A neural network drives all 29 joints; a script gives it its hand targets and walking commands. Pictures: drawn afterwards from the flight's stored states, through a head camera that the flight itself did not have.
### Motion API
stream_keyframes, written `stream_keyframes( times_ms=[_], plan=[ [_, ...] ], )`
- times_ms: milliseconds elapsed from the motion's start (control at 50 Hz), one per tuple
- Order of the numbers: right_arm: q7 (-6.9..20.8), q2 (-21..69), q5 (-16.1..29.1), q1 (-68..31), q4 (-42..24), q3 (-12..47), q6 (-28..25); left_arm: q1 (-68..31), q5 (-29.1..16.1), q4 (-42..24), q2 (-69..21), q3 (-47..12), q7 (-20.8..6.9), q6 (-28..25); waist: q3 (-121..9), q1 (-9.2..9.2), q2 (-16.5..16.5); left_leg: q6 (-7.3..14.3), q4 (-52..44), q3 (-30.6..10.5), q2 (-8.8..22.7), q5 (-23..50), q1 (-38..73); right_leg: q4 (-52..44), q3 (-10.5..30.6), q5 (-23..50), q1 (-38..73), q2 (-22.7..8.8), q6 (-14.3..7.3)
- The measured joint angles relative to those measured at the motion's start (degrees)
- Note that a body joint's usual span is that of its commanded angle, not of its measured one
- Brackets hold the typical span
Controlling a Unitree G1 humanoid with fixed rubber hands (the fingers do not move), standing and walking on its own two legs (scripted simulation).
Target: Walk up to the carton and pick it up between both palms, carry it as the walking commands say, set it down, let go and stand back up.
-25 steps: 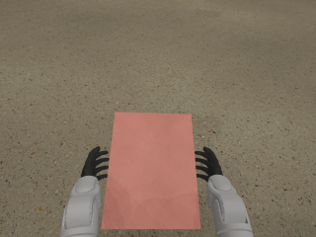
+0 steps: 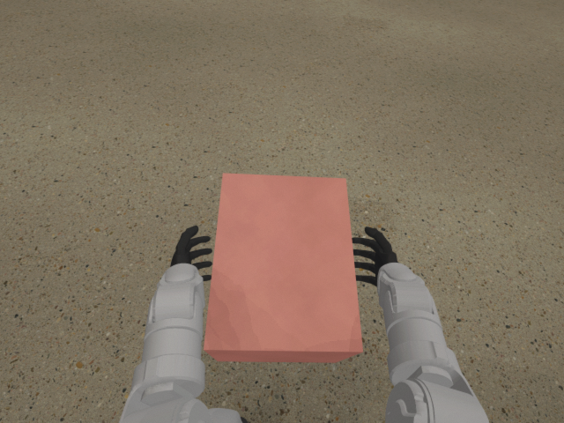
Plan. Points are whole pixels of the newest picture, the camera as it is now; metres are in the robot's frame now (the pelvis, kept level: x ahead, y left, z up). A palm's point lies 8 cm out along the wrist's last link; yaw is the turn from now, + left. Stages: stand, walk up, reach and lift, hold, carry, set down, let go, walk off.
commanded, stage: set down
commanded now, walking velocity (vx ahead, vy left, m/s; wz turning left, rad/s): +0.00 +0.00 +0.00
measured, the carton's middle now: (280, 271) +0.37 +0.03 -0.08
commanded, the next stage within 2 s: none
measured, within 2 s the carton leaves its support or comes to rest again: neither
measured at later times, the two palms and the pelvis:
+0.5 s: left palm (196, 295) +0.30 +0.18 -0.09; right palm (367, 287) +0.36 -0.13 -0.09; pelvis +0.00 -0.03 -0.03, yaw +2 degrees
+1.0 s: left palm (197, 303) +0.33 +0.19 -0.18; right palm (347, 292) +0.39 -0.11 -0.17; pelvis -0.02 -0.02 -0.11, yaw +1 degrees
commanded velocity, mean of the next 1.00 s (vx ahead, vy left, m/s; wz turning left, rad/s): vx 0.00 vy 0.00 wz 0.00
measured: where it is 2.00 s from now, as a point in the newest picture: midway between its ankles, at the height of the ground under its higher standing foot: outside the picture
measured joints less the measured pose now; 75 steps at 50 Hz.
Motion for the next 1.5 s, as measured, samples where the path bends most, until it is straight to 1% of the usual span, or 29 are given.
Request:
stream_keyframes(
  times_ms=[120, 260, 400, 540, 680, 800, 1040, 1300, 1400, 1500],
  plan=[
    [-0.4, 0.3, 0.3, -0.7, -0.1, 0.4, -4.2, 0.3, -0.4, -0.7, 0.1, 0.1, 0.6, -4.8, 0.9, -0.49, -0.3, 0.0, 2.7, -0.3, 0.4, -0.2, -6.9, 2.9, -0.3, -0.3, -6.9, 0.6, 0.7],
    [-2.4, 1.7, 2.1, 0.7, -3.6, 1.7, -7.9, 1.0, -1.6, -2.3, 0.4, 0.2, 0.0, -10.0, 0.4, -1.00, 0.1, -0.7, 5.3, -1.7, 0.8, -0.2, -16.0, 5.3, -1.8, -0.3, -15.6, 1.2, 1.7],
    [-5.0, 2.4, 3.9, 1.4, -5.8, 2.8, -10.2, 0.8, -2.1, -2.6, 0.3, 0.9, -1.4, -13.8, -2.0, -0.47, 0.4, -1.5, 9.4, -3.0, 1.5, -1.0, -25.6, 9.2, -3.1, -1.3, -24.9, 2.3, 1.1],
    [-7.3, 3.1, 5.3, -0.2, -5.5, 3.0, -11.7, -0.6, -2.5, -1.7, 1.4, 2.0, -2.9, -16.0, -4.6, -0.24, 0.0, -2.4, 14.5, -4.1, 1.9, -2.5, -34.5, 14.3, -4.5, -3.0, -33.5, 3.1, 0.5],
    [-9.0, 3.3, 6.6, -2.8, -4.7, 3.1, -12.5, -3.4, -2.9, -0.2, 3.0, 3.1, -3.7, -16.8, -6.9, -0.35, -0.5, -2.8, 20.0, -4.8, 1.9, -4.1, -43.3, 19.9, -5.4, -4.9, -42.1, 3.5, 0.2],
    [-9.5, 2.7, 7.7, -5.1, -3.7, 2.8, -13.1, -5.5, -3.5, 0.4, 3.5, 3.4, -3.4, -17.0, -9.4, -0.40, -0.6, -2.8, 25.0, -5.0, 1.7, -5.3, -51.3, 24.8, -5.8, -6.4, -49.9, 3.7, 0.5],
    [-8.5, -0.1, 9.5, -11.4, -0.8, 1.3, -13.2, -10.2, -4.5, 0.4, 3.5, 3.2, -1.1, -15.8, -13.0, -0.92, -0.7, -1.9, 35.6, -4.2, 1.4, -7.6, -65.8, 35.6, -5.7, -9.3, -64.2, 3.7, 1.8],
    [-6.6, -3.7, 10.2, -18.6, 3.4, 0.1, -12.2, -15.7, -4.9, 0.9, 4.0, 2.8, 1.8, -13.3, -14.2, -1.45, -1.0, -1.2, 46.1, -3.7, 1.1, -9.7, -77.9, 46.3, -5.8, -12.2, -75.8, 3.9, 2.8],
    [-6.8, -4.5, 10.6, -20.6, 4.5, 0.4, -12.0, -17.6, -5.3, 1.7, 4.8, 2.7, 2.4, -13.0, -14.4, -1.51, -1.0, -1.3, 49.7, -3.8, 1.0, -10.5, -81.9, 50.1, -6.1, -13.3, -79.5, 4.1, 2.9],
    [-7.7, -4.9, 11.1, -22.1, 5.0, 1.2, -11.8, -19.4, -5.8, 3.0, 5.9, 2.7, 2.6, -13.1, -14.7, -1.36, -0.9, -1.4, 52.9, -3.8, 1.1, -11.3, -85.6, 53.5, -6.3, -14.3, -83.2, 4.3, 2.8]
  ],
)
